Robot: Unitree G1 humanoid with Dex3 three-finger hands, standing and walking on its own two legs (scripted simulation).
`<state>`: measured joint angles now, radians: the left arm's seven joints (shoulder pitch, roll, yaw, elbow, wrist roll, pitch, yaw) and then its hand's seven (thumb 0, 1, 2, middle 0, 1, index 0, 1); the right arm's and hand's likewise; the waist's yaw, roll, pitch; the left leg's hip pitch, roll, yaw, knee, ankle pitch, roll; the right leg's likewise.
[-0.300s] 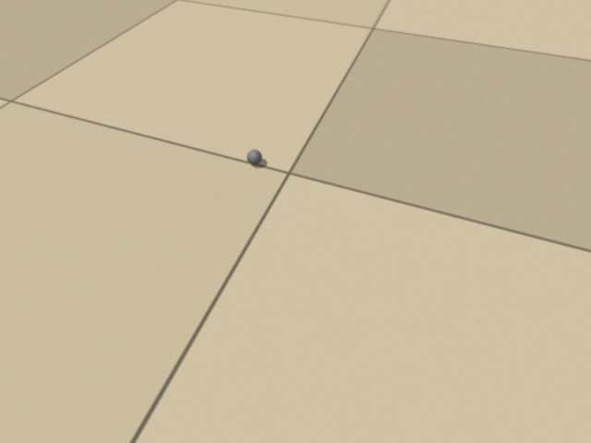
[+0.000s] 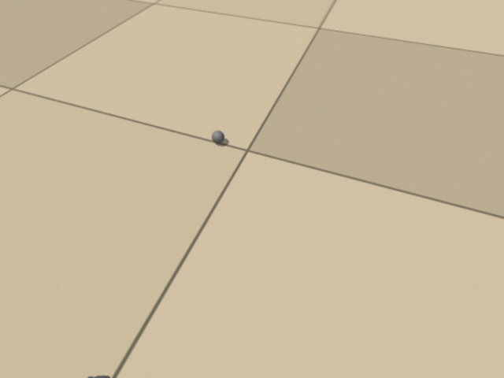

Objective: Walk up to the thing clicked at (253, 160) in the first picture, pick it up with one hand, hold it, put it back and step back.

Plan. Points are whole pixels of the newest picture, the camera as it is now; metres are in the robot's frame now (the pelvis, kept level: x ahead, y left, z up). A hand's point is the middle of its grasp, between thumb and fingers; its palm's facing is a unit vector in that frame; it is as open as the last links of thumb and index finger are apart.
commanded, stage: stand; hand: left
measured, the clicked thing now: (218, 137) +1.52 +0.26 -0.74
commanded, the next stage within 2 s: walk up in 0.82 s
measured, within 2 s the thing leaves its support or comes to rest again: neither
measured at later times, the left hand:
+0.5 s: hand out of the picture +0.08 +0.25 -0.15, palm faces -0.02 -0.94 -0.34, open 7.4 cm
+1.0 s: hand out of the picture +0.08 +0.28 -0.15, palm faces +0.05 -0.93 -0.36, open 7.4 cm
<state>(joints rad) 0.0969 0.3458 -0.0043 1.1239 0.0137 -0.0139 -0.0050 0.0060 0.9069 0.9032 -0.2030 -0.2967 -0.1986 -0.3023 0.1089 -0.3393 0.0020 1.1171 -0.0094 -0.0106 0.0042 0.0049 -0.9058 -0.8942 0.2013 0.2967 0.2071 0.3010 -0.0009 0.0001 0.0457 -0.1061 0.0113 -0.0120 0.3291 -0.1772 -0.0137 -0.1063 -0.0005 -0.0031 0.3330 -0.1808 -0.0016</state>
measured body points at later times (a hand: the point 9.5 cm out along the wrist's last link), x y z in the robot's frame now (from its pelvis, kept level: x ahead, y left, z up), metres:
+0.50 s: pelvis +0.00 +0.00 +0.00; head +0.01 +0.00 +0.45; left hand +0.08 +0.30 -0.13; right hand +0.08 -0.30 -0.13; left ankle +0.00 +0.13 -0.75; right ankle +0.00 -0.12 -0.75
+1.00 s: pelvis +0.03 +0.00 -0.01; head +0.03 +0.00 +0.44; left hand +0.07 +0.33 -0.12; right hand +0.10 -0.32 -0.13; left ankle +0.02 +0.13 -0.72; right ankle +0.00 -0.12 -0.75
